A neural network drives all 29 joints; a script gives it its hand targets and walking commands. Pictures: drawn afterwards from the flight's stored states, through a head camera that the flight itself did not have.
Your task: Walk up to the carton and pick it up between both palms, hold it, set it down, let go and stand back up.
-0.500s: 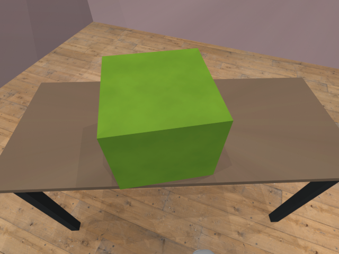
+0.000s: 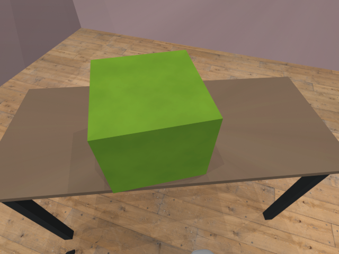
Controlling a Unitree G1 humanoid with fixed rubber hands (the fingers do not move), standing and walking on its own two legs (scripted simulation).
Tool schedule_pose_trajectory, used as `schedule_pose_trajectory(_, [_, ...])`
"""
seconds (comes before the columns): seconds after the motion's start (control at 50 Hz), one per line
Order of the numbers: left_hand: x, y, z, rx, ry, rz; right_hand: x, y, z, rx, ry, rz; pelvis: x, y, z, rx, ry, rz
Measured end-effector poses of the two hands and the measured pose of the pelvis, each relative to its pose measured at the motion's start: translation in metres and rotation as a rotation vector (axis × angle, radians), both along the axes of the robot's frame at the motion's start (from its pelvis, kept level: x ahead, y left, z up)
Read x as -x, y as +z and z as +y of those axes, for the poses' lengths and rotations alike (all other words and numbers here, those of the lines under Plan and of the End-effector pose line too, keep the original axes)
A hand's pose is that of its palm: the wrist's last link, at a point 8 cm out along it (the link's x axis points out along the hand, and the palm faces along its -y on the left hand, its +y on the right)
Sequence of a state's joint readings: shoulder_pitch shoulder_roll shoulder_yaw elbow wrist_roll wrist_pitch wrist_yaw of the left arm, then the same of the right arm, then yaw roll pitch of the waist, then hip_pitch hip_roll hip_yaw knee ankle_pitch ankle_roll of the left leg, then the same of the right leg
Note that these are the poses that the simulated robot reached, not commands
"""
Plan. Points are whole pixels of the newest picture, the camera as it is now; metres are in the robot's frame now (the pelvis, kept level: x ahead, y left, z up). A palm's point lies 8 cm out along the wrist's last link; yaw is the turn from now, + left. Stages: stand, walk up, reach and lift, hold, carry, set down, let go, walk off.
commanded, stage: walk up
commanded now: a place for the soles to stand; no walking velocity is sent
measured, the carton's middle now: (150, 119) +0.48 +0.05 +0.01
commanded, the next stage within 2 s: reach and lift in 1.14 s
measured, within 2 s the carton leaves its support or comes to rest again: neither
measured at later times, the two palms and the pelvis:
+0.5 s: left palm out of the picture +0.06 +0.24 -0.10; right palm out of the picture +0.04 -0.29 -0.11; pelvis +0.00 -0.02 +0.01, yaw -2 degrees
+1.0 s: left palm out of the picture +0.07 +0.23 -0.10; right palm out of the picture +0.03 -0.30 -0.11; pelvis +0.01 -0.03 +0.02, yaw -2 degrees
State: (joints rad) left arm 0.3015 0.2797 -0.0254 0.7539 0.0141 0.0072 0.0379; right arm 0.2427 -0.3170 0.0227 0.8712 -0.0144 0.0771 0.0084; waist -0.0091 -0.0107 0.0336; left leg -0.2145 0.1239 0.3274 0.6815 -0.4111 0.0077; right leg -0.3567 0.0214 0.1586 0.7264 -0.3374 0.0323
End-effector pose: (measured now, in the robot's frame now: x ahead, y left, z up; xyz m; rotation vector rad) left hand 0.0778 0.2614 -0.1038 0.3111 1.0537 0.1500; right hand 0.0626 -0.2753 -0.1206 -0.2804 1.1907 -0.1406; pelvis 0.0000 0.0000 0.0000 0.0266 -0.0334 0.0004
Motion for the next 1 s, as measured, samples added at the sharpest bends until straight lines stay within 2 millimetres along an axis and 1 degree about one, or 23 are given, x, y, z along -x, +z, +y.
schedule_pose_trajectory(0.04, [0.002, 0.002, -0.003, 0.005, 0.000, -0.007, -0.001, -0.002, 0.000, -0.008, 0.008, 0.000, 0.002, 0.000, -0.001, 0.000, 0.003, -0.001])
schedule_pose_trajectory(0.1, [0.009, 0.003, -0.004, 0.007, 0.002, 0.020, -0.003, 0.000, 0.004, -0.026, 0.013, -0.022, 0.004, 0.003, -0.003, -0.008, 0.000, 0.004])
schedule_pose_trajectory(0.16, [0.017, 0.004, -0.003, -0.003, -0.001, 0.052, 0.000, 0.000, 0.005, -0.033, 0.012, -0.031, 0.005, 0.005, -0.005, -0.006, -0.004, 0.006])
schedule_pose_trajectory(0.26, [0.024, 0.006, -0.007, -0.010, 0.016, 0.068, 0.007, -0.001, -0.005, -0.030, 0.014, -0.004, 0.002, 0.006, -0.014, 0.001, 0.001, -0.007])
schedule_pose_trajectory(0.38, [0.029, 0.006, -0.019, 0.005, 0.027, 0.101, 0.001, 0.003, -0.014, -0.033, 0.010, -0.018, 0.001, 0.009, -0.022, -0.005, -0.017, 0.008])
schedule_pose_trajectory(0.42, [0.029, 0.006, -0.022, 0.010, 0.017, 0.119, 0.004, 0.004, -0.015, -0.032, -0.003, -0.020, 0.000, 0.011, -0.022, -0.001, -0.034, 0.017])
schedule_pose_trajectory(0.46, [0.026, 0.005, -0.023, 0.013, 0.003, 0.131, 0.011, 0.006, -0.014, -0.031, -0.021, -0.014, -0.001, 0.013, -0.022, 0.001, -0.042, 0.022])
schedule_pose_trajectory(0.54, [0.010, 0.002, -0.028, 0.031, -0.018, 0.110, 0.029, 0.009, -0.014, -0.017, -0.041, 0.023, -0.006, 0.014, -0.023, -0.001, -0.040, 0.019])
schedule_pose_trajectory(0.58, [0.001, 0.001, -0.031, 0.038, -0.029, 0.093, 0.035, 0.009, -0.016, -0.009, -0.050, 0.039, -0.009, 0.014, -0.024, -0.002, -0.041, 0.013])
schedule_pose_trajectory(0.64, [-0.008, 0.000, -0.037, 0.046, -0.038, 0.080, 0.039, 0.009, -0.020, -0.010, -0.061, 0.048, -0.010, 0.013, -0.025, -0.001, -0.040, 0.006])
schedule_pose_trajectory(0.7, [-0.012, 0.000, -0.040, 0.046, -0.037, 0.074, 0.038, 0.007, -0.022, -0.014, -0.062, 0.052, -0.010, 0.013, -0.027, -0.002, -0.034, 0.006])
schedule_pose_trajectory(0.8, [-0.008, 0.003, -0.040, 0.035, -0.027, 0.093, 0.034, 0.005, -0.022, -0.026, -0.060, 0.054, -0.010, 0.015, -0.029, -0.002, -0.036, 0.011])
schedule_pose_trajectory(0.88, [-0.002, 0.004, -0.037, 0.023, -0.013, 0.108, 0.034, 0.004, -0.022, -0.031, -0.055, 0.064, -0.010, 0.016, -0.031, 0.000, -0.033, 0.013])
schedule_pose_trajectory(1.0, [0.008, 0.002, -0.035, 0.026, 0.007, 0.126, 0.032, 0.008, -0.021, -0.023, -0.048, 0.055, -0.009, 0.017, -0.031, 0.002, -0.027, 0.012])
